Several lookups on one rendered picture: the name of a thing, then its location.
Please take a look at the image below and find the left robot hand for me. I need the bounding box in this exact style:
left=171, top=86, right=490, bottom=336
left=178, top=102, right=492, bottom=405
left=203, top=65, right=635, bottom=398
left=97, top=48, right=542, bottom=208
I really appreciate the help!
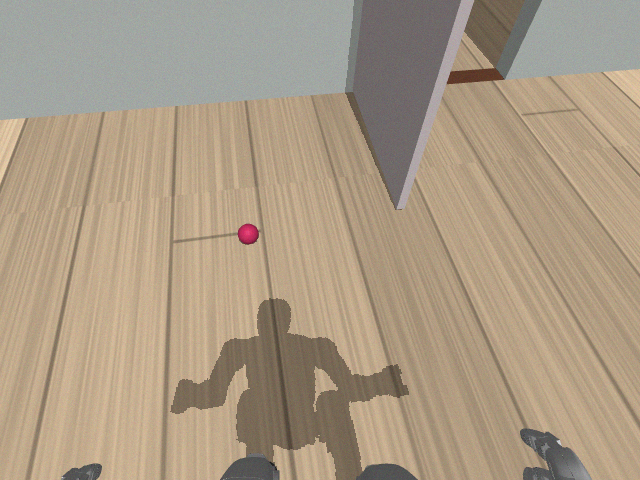
left=61, top=463, right=102, bottom=480

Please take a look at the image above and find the right robot hand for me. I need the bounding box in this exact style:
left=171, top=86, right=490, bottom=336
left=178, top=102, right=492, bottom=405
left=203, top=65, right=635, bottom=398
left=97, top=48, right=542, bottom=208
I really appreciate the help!
left=520, top=429, right=592, bottom=480

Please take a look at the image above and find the ball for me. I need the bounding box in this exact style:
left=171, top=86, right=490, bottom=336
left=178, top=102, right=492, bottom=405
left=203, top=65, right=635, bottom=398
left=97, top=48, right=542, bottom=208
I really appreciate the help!
left=238, top=224, right=259, bottom=244

